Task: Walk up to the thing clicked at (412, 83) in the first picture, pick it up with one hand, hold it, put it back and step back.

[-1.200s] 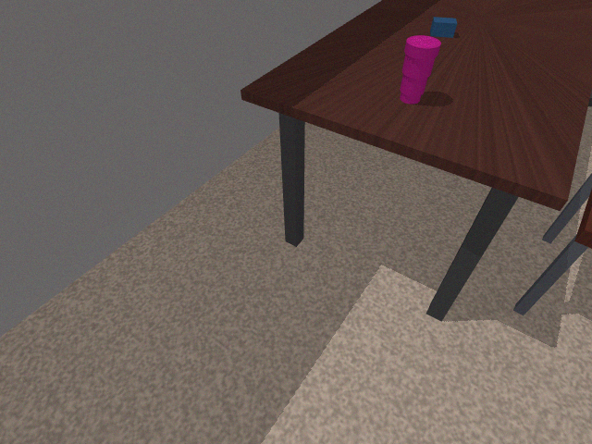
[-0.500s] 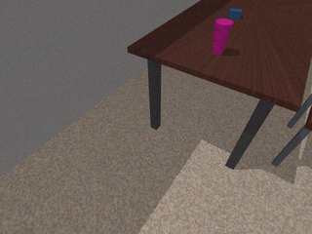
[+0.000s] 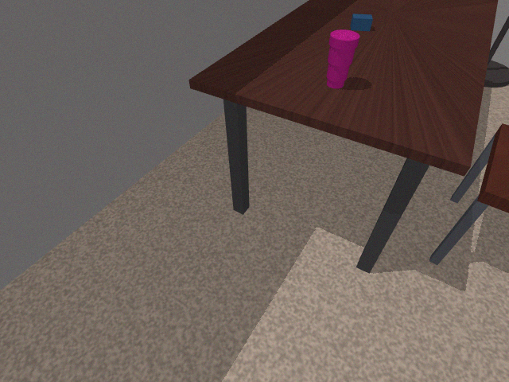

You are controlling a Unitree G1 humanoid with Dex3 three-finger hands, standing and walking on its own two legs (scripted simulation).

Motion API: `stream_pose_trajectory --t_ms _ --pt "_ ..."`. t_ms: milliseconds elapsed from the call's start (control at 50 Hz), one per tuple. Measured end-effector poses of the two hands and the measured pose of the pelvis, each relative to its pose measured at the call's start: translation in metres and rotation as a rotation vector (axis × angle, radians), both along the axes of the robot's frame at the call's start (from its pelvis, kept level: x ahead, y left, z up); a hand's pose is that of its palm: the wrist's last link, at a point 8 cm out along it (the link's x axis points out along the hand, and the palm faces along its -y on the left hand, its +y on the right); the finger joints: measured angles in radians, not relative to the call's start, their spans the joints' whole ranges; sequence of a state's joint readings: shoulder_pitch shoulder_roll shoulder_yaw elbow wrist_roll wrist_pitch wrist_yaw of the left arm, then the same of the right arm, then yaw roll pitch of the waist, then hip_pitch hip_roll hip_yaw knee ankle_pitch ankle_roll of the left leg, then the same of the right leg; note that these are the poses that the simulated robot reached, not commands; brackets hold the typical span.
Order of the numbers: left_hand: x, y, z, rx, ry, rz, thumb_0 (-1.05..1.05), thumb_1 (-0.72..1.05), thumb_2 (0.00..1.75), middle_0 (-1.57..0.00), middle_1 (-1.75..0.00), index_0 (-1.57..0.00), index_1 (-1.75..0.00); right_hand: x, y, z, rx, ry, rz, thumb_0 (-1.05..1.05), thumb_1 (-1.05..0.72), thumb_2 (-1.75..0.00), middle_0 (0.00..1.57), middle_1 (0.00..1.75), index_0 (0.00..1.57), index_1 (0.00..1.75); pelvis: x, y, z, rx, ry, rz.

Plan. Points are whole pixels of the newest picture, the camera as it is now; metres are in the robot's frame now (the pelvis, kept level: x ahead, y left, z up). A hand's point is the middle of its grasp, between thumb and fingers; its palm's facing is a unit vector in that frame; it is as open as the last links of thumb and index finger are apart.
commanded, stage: walk up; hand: left
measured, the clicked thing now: (339, 61) +1.01 -0.21 +0.05
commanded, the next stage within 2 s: none
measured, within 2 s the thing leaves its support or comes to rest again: neither
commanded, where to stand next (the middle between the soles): +0.43 -0.16 m, yaw -27 degrees
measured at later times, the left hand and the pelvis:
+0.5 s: hand (186, 364) +0.20 +0.15 -0.14, palm faces -0.19 -0.91 -0.36, open 7.4 cm; pelvis +0.12 -0.11 -0.01, yaw -14 degrees
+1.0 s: hand (225, 220) +0.52 +0.11 -0.14, palm faces -0.43 -0.83 -0.36, open 7.4 cm; pelvis +0.32 -0.10 -0.01, yaw -22 degrees
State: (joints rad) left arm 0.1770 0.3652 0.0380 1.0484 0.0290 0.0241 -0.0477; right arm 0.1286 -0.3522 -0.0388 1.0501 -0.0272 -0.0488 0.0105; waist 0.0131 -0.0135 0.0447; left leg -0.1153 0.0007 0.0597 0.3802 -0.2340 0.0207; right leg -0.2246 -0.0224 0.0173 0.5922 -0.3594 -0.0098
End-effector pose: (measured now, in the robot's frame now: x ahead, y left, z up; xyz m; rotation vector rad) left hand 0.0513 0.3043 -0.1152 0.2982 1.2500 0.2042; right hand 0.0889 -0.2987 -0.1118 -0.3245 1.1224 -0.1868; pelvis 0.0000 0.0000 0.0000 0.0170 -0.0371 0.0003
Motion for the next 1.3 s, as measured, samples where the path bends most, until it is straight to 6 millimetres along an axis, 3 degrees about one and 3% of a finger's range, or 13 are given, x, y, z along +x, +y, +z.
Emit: stream_pose_trajectory --t_ms 80,180,240,320,440,580,660,780,920,1060,1180,1300 --pt "0.018 -0.002 0.006 0.011 0.033 -0.057 0.01 0.90 0.89 -0.20 -0.29 -0.20 -0.30 -0.019 -0.029 0.006 -0.033 -0.027 -0.068 0.01 -0.90 -0.90 0.21 0.30 0.21 0.30 0.008 -0.012 -0.001 0.005 -0.003 -0.041" --pt "0.057 -0.017 0.015 0.033 0.005 -0.122 0.01 0.90 0.89 -0.20 -0.29 -0.20 -0.30 -0.039 -0.077 0.002 -0.070 0.034 -0.128 0.01 -0.90 -0.90 0.20 0.30 0.21 0.30 0.029 -0.038 -0.007 0.013 -0.017 -0.102" --pt "0.085 -0.034 0.013 0.067 -0.007 -0.163 0.01 0.90 0.89 -0.20 -0.29 -0.20 -0.30 -0.039 -0.107 -0.012 -0.074 0.041 -0.170 0.01 -0.90 -0.90 0.20 0.30 0.21 0.30 0.047 -0.060 -0.019 0.026 -0.025 -0.139" --pt "0.115 -0.064 0.005 0.097 -0.072 -0.172 0.01 0.90 0.89 -0.20 -0.29 -0.20 -0.30 -0.021 -0.138 -0.035 -0.072 0.058 -0.191 0.01 -0.90 -0.90 0.20 0.30 0.21 0.30 0.069 -0.087 -0.036 -0.019 -0.039 -0.154" --pt "0.133 -0.104 0.012 0.045 -0.042 -0.184 0.01 0.90 0.89 -0.20 -0.29 -0.20 -0.30 0.027 -0.137 -0.020 -0.005 -0.004 -0.185 0.01 -0.91 -0.90 0.20 0.30 0.20 0.30 0.102 -0.101 -0.017 -0.016 -0.037 -0.216" --pt "0.182 -0.115 0.008 0.015 -0.021 -0.244 0.01 0.90 0.89 -0.21 -0.30 -0.21 -0.30 0.060 -0.129 -0.004 0.004 -0.006 -0.197 0.01 -0.90 -0.90 0.20 0.30 0.21 0.30 0.153 -0.106 -0.010 -0.035 -0.013 -0.269" --pt "0.231 -0.107 0.000 0.008 -0.036 -0.290 0.01 0.90 0.89 -0.21 -0.30 -0.21 -0.30 0.079 -0.127 0.000 -0.032 0.016 -0.224 0.01 -0.90 -0.90 0.20 0.30 0.21 0.30 0.191 -0.098 -0.015 -0.052 0.003 -0.286" --pt "0.328 -0.100 -0.017 0.026 -0.048 -0.388 0.01 0.90 0.89 -0.20 -0.30 -0.20 -0.30 0.105 -0.115 0.008 -0.089 -0.030 -0.312 0.01 -0.90 -0.90 0.20 0.30 0.21 0.30 0.245 -0.085 -0.025 -0.026 0.001 -0.335" --pt "0.435 -0.126 0.004 0.000 -0.139 -0.480 0.01 0.90 0.89 -0.20 -0.29 -0.20 -0.30 0.111 -0.098 0.026 -0.070 0.033 -0.398 0.01 -0.90 -0.90 0.20 0.30 0.21 0.30 0.295 -0.094 -0.005 -0.032 0.004 -0.361" --pt "0.511 -0.175 0.012 -0.007 -0.178 -0.565 0.01 0.91 0.89 -0.20 -0.29 -0.20 -0.30 0.121 -0.105 0.009 -0.033 0.112 -0.451 0.01 -0.90 -0.90 0.20 0.30 0.21 0.30 0.335 -0.111 -0.010 -0.013 0.001 -0.396" --pt "0.550 -0.223 0.001 0.001 -0.215 -0.600 0.01 0.90 0.89 -0.20 -0.29 -0.20 -0.30 0.156 -0.126 -0.030 0.012 0.116 -0.490 0.01 -0.90 -0.90 0.20 0.30 0.21 0.30 0.360 -0.134 -0.028 -0.037 -0.005 -0.429" --pt "0.557 -0.241 0.002 -0.020 -0.211 -0.588 0.01 0.90 0.89 -0.20 -0.29 -0.20 -0.30 0.204 -0.131 -0.031 0.032 0.056 -0.465 0.01 -0.90 -0.90 0.20 0.30 0.21 0.30 0.373 -0.137 -0.023 -0.006 -0.008 -0.454"
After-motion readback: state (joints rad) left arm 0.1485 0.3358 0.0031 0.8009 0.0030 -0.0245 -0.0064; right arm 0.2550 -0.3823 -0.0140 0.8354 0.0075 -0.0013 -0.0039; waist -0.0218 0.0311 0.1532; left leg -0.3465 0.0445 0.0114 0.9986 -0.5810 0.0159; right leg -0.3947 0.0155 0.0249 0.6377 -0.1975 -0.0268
